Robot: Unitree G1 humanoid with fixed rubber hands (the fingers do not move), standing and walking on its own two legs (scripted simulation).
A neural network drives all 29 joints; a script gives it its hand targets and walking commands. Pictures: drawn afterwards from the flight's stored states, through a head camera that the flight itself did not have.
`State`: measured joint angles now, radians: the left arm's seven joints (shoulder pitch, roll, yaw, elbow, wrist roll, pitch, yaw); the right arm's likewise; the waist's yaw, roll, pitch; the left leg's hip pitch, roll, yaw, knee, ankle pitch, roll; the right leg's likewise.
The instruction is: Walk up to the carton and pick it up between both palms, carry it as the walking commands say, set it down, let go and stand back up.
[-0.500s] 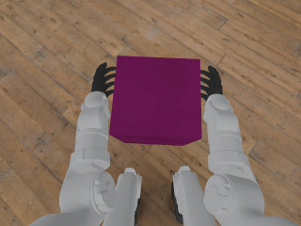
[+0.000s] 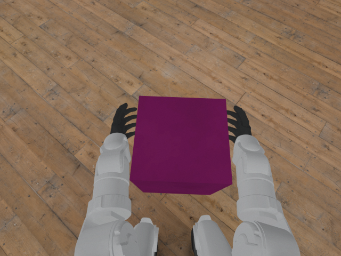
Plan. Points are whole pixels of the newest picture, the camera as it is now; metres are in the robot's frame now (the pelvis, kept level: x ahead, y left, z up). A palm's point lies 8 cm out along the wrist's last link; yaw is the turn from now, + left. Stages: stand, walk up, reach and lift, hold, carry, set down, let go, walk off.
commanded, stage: reach and lift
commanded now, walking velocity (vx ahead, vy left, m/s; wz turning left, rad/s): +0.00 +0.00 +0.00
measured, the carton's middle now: (179, 151) +0.38 -0.01 -0.11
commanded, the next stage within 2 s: none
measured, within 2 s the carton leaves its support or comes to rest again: neither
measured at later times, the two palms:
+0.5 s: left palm (112, 130) +0.37 +0.14 +0.05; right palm (255, 134) +0.36 -0.16 +0.04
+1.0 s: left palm (100, 123) +0.35 +0.14 +0.11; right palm (269, 129) +0.35 -0.15 +0.11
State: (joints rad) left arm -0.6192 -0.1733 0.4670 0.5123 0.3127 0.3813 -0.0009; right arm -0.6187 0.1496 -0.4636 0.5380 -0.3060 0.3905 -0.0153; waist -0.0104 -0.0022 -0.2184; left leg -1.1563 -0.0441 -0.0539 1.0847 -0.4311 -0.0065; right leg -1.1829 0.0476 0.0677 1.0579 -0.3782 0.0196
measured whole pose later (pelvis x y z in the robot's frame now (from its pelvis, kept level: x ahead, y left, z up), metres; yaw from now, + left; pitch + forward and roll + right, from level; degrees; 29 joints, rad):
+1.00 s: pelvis +0.03 +0.00 +0.09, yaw +1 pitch +5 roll -1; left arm -0.38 -0.19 0.33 0.40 0.31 0.51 -0.01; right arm -0.36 0.18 -0.33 0.37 -0.33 0.53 -0.01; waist -0.03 0.02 -0.06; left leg -0.35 -0.03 -0.09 0.50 -0.25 0.00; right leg -0.36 0.03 0.06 0.45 -0.19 0.01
